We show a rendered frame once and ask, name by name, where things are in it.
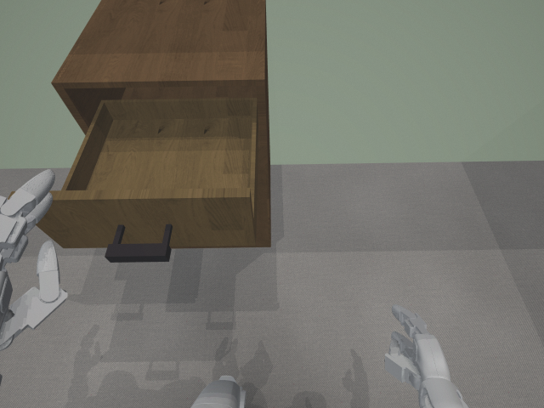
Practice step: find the right robot forearm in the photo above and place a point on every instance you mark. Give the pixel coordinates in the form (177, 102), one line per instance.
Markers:
(440, 393)

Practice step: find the robot right hand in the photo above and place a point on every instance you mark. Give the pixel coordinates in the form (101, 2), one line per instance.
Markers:
(421, 359)

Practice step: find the cabinet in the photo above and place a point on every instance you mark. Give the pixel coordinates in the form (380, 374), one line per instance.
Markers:
(174, 49)

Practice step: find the left robot thigh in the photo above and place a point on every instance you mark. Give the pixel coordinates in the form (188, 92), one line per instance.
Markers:
(221, 394)

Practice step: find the robot left hand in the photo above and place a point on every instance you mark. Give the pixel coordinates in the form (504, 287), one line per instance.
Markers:
(18, 215)

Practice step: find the handle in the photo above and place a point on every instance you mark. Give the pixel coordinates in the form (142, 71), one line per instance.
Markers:
(128, 253)

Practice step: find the left robot shin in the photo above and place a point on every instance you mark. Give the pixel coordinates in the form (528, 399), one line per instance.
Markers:
(229, 378)

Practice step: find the drawer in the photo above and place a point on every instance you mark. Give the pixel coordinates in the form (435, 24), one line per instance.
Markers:
(145, 163)

